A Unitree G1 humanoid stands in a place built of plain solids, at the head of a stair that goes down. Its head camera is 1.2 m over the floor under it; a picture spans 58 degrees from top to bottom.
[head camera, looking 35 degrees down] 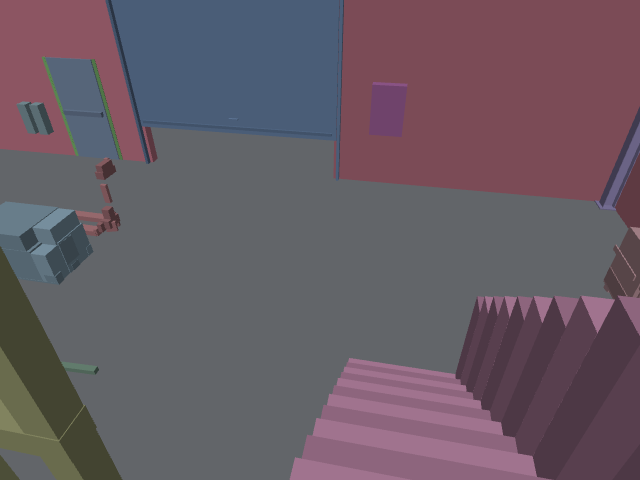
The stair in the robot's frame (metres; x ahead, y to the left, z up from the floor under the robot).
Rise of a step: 0.20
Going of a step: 0.23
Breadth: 1.17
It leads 11 degrees to the right of straight ahead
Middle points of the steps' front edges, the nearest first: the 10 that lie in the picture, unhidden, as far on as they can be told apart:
1.09 -0.51 -0.81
1.31 -0.55 -1.01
1.53 -0.59 -1.22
1.75 -0.64 -1.42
1.98 -0.68 -1.62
2.20 -0.72 -1.82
2.42 -0.77 -2.03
2.64 -0.81 -2.23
2.86 -0.85 -2.43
3.08 -0.89 -2.64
